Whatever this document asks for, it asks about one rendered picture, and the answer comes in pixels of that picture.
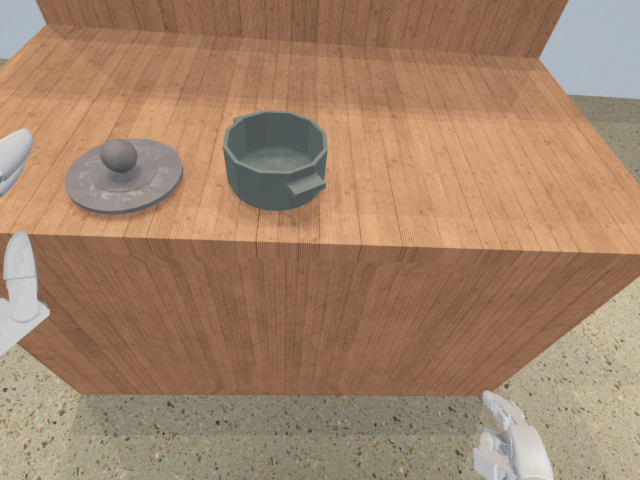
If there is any table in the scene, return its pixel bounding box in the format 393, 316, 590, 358
0, 0, 640, 396

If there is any pot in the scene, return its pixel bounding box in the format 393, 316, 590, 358
223, 110, 328, 211

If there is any robot left hand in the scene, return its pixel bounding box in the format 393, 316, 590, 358
0, 129, 50, 356

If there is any robot right hand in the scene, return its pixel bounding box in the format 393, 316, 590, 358
473, 390, 554, 480

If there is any lid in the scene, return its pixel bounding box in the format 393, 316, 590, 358
65, 138, 183, 215

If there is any knob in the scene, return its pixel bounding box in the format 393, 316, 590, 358
100, 139, 137, 172

